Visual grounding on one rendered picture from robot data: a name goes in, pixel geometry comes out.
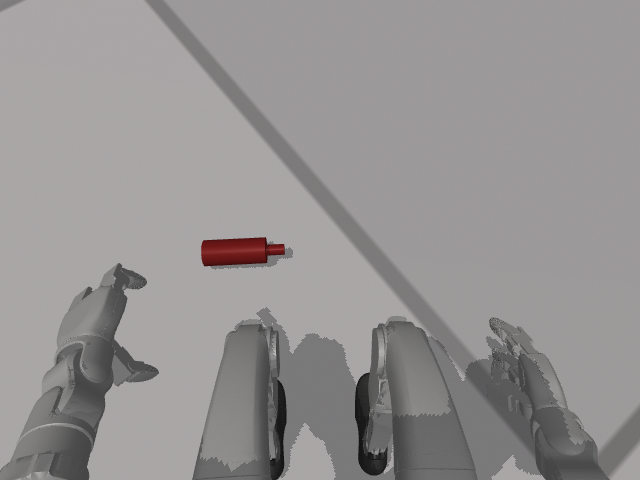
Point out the left robot arm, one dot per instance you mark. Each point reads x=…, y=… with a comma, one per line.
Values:
x=60, y=432

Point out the bottle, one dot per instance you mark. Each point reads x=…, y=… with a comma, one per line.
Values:
x=238, y=251

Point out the left robot hand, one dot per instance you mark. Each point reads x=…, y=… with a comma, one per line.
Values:
x=98, y=313

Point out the right robot arm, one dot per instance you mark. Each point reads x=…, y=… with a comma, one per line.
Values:
x=563, y=450

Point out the left robot foot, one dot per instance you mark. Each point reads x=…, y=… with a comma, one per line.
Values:
x=277, y=464

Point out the right robot foot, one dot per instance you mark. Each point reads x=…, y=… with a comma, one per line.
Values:
x=370, y=463

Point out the right robot hand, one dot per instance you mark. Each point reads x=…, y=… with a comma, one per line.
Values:
x=533, y=383

